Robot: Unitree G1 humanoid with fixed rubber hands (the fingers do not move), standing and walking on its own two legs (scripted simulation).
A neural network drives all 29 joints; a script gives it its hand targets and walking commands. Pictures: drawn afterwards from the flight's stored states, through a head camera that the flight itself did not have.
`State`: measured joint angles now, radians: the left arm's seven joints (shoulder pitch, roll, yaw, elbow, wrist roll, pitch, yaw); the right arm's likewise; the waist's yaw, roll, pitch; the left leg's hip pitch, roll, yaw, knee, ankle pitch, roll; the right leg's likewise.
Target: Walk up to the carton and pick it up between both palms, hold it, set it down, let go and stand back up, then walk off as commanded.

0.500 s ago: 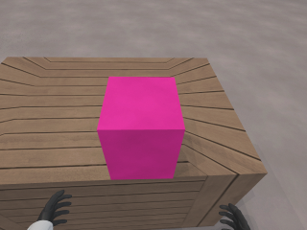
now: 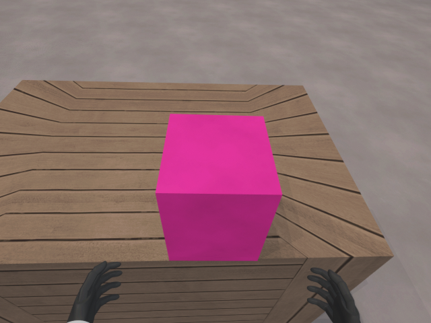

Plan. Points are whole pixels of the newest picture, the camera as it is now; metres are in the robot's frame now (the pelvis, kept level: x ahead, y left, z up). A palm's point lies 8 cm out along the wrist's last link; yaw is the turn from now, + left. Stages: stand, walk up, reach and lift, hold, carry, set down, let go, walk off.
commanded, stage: reach and lift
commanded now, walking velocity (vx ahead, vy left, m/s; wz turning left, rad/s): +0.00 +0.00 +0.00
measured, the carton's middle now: (215, 190) +0.40 +0.03 +0.02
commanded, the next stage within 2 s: none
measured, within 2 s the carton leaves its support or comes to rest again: neither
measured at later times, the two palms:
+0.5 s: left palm (90, 300) +0.16 +0.21 +0.03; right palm (345, 304) +0.18 -0.19 +0.04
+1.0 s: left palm (97, 230) +0.25 +0.21 +0.09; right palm (340, 239) +0.27 -0.19 +0.08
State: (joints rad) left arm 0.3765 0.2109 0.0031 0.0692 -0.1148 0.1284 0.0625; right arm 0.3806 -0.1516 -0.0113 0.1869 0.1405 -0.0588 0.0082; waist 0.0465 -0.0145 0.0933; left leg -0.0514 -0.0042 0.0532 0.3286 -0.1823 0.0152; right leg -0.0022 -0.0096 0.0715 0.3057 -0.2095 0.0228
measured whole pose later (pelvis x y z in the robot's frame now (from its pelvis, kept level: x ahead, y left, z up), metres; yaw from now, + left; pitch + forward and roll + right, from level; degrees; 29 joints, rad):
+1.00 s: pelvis -0.01 -0.02 +0.00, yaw +0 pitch -5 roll +0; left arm 0.00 0.24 0.12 -0.16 -0.19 0.46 0.01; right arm 0.05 -0.17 0.04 -0.12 0.25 0.24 -0.19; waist 0.06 0.00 0.10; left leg -0.07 0.02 0.05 0.32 -0.16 -0.01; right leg -0.04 0.02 0.07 0.34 -0.21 0.00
